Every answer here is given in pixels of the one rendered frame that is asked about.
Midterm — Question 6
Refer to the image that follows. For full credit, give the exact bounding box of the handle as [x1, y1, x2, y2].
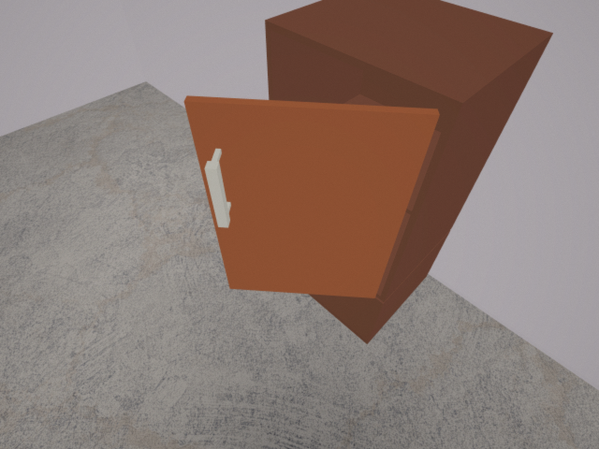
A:
[205, 149, 231, 228]

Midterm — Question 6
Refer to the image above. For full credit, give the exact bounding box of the cupboard door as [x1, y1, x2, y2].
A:
[184, 95, 440, 298]

